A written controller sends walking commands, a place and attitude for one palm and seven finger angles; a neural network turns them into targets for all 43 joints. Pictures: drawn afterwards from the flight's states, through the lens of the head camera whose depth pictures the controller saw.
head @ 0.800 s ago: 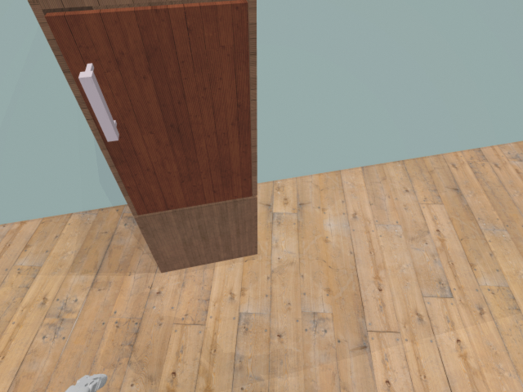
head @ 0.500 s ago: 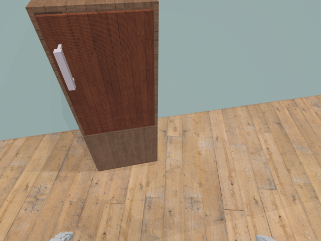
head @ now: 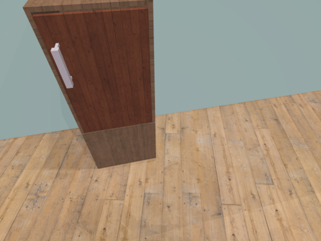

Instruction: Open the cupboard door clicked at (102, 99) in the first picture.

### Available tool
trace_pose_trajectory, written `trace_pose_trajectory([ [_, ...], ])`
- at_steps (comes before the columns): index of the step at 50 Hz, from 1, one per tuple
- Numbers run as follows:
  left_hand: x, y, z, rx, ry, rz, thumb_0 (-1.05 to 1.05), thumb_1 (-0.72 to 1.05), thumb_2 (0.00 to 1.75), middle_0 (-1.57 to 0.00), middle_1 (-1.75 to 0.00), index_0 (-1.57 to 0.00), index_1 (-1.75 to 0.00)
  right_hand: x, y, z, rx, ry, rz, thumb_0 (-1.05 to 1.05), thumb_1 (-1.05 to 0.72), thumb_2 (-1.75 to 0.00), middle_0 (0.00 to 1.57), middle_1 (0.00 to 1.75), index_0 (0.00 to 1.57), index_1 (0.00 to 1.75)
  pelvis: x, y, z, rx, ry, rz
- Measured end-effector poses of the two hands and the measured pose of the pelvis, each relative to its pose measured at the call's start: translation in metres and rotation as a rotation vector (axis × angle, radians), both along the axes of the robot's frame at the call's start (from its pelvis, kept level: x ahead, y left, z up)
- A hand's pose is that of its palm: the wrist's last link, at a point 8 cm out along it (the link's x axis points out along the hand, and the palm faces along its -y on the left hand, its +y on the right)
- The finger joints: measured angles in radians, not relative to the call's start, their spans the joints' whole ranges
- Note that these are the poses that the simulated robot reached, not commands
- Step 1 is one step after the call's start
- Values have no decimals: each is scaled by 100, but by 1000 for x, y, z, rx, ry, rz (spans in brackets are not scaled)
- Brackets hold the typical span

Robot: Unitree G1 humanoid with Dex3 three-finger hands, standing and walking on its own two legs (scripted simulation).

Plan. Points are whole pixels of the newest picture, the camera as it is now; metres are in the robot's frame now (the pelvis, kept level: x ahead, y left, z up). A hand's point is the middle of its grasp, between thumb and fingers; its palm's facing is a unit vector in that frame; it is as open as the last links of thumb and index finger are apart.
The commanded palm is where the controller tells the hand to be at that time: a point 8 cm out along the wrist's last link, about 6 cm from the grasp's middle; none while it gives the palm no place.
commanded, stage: stand and wait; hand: left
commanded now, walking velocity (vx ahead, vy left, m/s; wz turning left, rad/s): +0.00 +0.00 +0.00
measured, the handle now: (63, 66) +0.67 +0.41 +0.07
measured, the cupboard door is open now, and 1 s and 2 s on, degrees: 0 0 0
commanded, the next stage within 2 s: look at it before walking up in 0.24 s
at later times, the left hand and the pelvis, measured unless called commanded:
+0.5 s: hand out of the picture +0.08 +0.24 -0.16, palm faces -0.03 -0.94 -0.33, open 7.3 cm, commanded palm none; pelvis +0.00 +0.00 +0.00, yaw +0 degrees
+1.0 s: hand out of the picture +0.09 +0.25 -0.16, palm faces -0.03 -0.94 -0.33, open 7.3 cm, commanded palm none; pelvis +0.01 +0.01 +0.00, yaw +0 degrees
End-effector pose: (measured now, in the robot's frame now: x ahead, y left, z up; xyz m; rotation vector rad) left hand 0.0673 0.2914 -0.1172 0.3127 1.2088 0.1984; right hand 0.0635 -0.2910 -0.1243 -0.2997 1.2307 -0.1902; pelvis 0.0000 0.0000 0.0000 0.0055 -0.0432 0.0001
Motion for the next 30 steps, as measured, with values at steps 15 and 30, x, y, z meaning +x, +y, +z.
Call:
trace_pose_trajectory([
  [15,1,-6,-2,-13,0,-15,0,91,90,-20,-30,-21,-30,-10,0,0,4,13,-11,1,-91,-90,20,30,20,30,-4,-2,1,-1,11,-6],
  [30,6,-1,-2,-12,2,-15,0,91,90,-20,-30,-21,-30,3,1,4,-5,-4,-7,1,-91,-90,20,30,20,30,2,1,1,-3,14,-8],
])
